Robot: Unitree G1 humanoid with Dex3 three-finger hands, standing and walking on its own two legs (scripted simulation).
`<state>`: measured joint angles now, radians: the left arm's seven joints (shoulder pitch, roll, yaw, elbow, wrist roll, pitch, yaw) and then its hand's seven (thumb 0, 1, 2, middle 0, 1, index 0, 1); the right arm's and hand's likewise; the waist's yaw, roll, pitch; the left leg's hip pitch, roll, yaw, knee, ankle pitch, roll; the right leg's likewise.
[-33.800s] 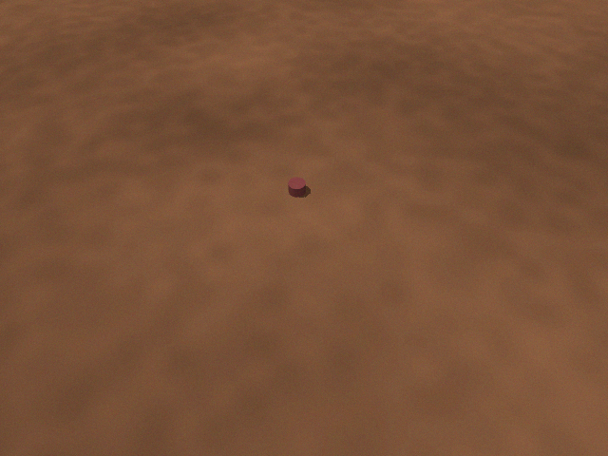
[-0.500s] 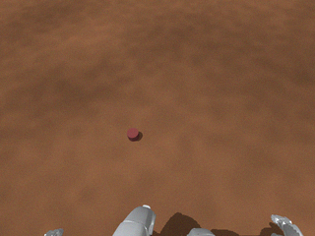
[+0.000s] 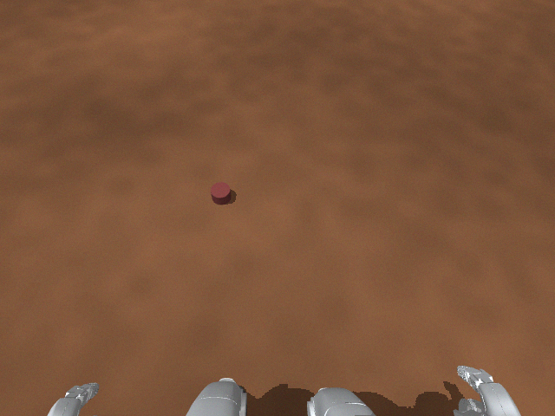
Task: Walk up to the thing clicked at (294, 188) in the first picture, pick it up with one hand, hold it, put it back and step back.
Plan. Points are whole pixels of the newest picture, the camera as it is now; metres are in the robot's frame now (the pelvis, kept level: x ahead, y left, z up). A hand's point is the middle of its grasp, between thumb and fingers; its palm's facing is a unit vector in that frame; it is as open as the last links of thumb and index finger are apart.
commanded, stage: step back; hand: left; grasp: from above
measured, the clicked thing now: (221, 193) +0.96 +0.26 -0.73
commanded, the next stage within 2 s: stand in 1.26 s
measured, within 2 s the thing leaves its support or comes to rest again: neither
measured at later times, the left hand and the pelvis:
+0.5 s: hand out of the picture -0.07 +0.27 -0.14, palm faces +0.08 -0.90 -0.42, open 7.4 cm; pelvis -0.11 -0.02 +0.00, yaw +4 degrees
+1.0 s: hand out of the picture -0.04 +0.27 -0.15, palm faces +0.10 -0.92 -0.37, open 7.4 cm; pelvis -0.07 -0.01 +0.00, yaw +5 degrees
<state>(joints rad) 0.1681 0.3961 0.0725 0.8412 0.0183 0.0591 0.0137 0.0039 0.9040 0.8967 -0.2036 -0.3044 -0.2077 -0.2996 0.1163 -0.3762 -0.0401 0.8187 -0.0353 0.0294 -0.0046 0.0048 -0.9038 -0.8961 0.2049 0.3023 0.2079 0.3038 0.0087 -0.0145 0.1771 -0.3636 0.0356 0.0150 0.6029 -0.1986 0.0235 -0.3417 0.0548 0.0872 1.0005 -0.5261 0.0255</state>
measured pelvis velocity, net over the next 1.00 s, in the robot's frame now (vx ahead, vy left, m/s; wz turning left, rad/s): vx -0.07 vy -0.01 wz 0.08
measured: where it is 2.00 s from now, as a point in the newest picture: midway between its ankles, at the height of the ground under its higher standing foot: outside the picture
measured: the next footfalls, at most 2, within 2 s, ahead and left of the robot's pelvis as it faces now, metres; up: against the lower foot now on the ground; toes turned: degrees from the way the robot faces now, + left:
right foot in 0.08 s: -0.03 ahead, -0.13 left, +0.00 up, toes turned +4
left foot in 0.38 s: -0.08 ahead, +0.11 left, +0.00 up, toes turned +2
